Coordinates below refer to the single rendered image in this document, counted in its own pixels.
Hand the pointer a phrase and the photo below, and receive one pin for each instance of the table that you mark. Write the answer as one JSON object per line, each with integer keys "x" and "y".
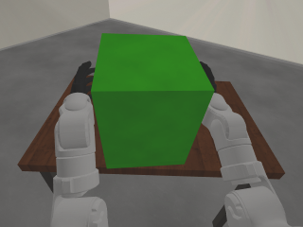
{"x": 202, "y": 161}

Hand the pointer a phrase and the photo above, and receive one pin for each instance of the left robot forearm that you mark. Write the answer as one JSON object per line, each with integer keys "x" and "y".
{"x": 75, "y": 147}

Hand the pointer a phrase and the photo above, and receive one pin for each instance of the robot right upper arm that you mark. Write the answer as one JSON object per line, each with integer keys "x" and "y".
{"x": 254, "y": 207}

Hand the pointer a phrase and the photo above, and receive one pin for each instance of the robot right hand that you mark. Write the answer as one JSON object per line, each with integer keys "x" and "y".
{"x": 209, "y": 75}

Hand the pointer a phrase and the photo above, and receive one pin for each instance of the robot left hand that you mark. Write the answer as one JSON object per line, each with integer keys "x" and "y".
{"x": 81, "y": 80}

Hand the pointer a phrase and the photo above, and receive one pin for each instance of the carton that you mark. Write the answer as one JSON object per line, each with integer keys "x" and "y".
{"x": 150, "y": 94}

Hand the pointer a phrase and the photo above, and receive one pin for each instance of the robot left upper arm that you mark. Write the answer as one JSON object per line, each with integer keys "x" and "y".
{"x": 81, "y": 212}

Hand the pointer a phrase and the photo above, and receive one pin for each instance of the right robot forearm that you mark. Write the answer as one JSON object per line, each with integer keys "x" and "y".
{"x": 231, "y": 139}

